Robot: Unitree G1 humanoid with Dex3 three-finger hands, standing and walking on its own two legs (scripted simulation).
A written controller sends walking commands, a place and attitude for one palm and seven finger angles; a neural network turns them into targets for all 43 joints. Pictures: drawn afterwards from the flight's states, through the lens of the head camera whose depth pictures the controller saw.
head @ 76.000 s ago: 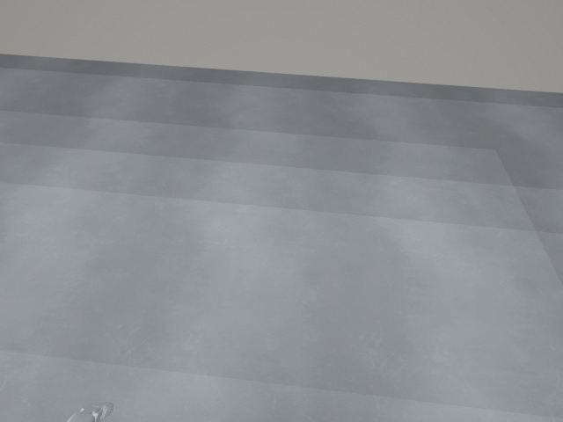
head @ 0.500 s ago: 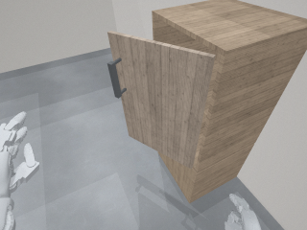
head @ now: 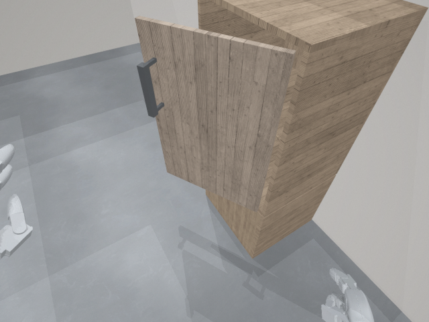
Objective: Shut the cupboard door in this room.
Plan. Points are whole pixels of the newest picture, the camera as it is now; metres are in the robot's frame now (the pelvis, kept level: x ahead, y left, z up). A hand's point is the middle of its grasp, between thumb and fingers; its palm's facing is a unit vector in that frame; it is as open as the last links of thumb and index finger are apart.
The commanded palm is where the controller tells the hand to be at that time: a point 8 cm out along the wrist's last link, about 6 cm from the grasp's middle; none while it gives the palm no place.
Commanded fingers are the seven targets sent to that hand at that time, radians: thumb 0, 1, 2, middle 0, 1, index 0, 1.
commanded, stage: step back with the hand held close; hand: left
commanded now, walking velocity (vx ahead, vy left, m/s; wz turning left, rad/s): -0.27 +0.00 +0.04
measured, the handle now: (152, 88) +0.68 +0.22 +0.07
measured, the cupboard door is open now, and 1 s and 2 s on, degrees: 30 30 30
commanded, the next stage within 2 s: stop stepping back and stand still in 1.12 s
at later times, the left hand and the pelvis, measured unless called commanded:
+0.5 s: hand out of the picture +0.12 +0.26 +0.17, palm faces +0.47 -0.77 -0.44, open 7.4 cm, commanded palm +0.05 +0.30 +0.18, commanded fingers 0.00 0.90 0.90 -0.20 -0.30 -0.20 -0.30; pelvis -0.08 -0.01 -0.02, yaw +2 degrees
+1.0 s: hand out of the picture +0.00 +0.30 +0.18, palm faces +0.55 -0.72 -0.42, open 7.4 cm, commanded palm -0.08 +0.32 +0.18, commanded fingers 0.00 0.90 0.90 -0.20 -0.30 -0.20 -0.30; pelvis -0.18 +0.00 -0.01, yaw +8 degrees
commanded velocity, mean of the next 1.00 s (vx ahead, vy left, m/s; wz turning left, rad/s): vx -0.36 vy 0.00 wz -0.05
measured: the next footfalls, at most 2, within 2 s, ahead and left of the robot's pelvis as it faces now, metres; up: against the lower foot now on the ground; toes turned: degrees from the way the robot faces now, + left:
right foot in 0.58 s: -0.01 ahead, -0.15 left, +0.00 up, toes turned +10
right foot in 1.10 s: -0.20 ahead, -0.15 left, +0.00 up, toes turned +6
